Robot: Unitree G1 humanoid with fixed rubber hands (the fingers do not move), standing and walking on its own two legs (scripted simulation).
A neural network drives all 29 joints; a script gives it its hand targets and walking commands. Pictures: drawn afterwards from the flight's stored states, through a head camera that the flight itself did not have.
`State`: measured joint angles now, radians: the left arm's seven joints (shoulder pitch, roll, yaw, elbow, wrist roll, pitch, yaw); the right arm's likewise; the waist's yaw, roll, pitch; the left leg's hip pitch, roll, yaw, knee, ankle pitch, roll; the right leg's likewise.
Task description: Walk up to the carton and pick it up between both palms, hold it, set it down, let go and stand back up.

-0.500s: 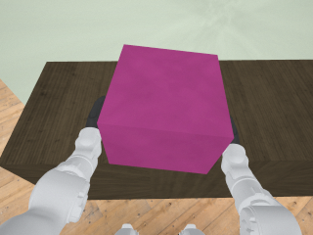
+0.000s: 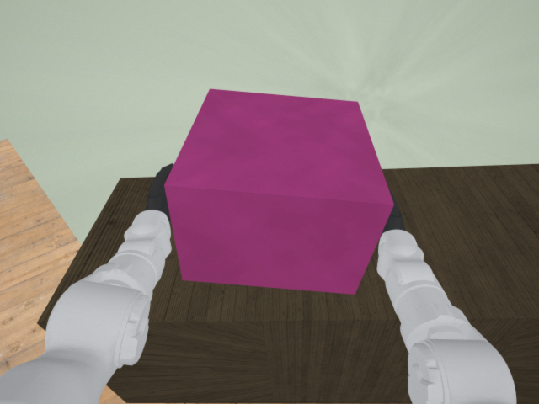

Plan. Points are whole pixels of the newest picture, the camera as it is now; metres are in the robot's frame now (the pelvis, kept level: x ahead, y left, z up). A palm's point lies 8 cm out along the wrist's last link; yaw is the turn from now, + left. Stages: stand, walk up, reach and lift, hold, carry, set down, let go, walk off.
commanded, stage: reach and lift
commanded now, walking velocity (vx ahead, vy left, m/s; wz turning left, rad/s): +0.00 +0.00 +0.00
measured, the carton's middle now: (277, 184) +0.47 -0.01 +0.11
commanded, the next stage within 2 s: hold in 1.44 s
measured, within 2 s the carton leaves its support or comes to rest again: neither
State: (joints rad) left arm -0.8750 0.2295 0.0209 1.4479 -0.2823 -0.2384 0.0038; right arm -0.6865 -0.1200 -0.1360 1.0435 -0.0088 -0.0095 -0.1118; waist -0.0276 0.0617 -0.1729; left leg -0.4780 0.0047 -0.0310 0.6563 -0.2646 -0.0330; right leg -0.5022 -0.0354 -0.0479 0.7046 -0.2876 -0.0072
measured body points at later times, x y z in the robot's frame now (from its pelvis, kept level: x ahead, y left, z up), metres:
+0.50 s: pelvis +0.02 +0.01 +0.02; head -0.01 -0.01 +0.47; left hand +0.43 +0.20 +0.15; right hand +0.41 -0.18 +0.12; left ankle +0.04 +0.15 -0.72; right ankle +0.04 -0.11 -0.72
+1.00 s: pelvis +0.00 +0.01 +0.02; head -0.06 -0.01 +0.47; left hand +0.40 +0.20 +0.19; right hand +0.37 -0.18 +0.15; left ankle +0.04 +0.14 -0.72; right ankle +0.04 -0.11 -0.72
